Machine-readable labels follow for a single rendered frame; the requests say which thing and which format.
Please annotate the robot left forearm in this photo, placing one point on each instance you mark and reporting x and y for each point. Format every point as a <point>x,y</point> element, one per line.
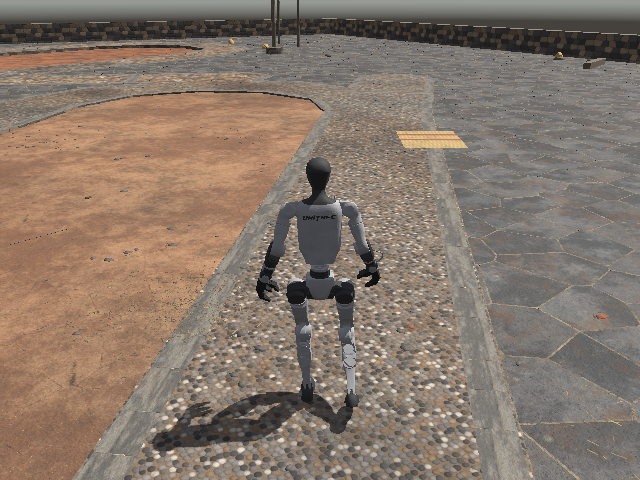
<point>269,266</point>

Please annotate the robot left thigh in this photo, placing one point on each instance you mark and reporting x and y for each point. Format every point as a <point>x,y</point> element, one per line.
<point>297,297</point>

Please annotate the robot right hand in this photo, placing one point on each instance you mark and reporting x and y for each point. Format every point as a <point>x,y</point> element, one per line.
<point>366,273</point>

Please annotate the robot right forearm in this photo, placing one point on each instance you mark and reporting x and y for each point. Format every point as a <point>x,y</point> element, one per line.
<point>369,259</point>

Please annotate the left robot upper arm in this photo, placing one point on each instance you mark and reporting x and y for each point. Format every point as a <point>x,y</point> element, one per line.
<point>287,211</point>

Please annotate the robot left hand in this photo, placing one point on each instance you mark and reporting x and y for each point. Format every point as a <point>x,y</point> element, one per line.
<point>266,286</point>

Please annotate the right robot shin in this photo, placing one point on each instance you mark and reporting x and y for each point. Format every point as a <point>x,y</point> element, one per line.
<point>349,362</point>

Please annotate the right robot upper arm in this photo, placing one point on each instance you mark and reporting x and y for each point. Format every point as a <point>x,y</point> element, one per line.
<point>350,210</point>

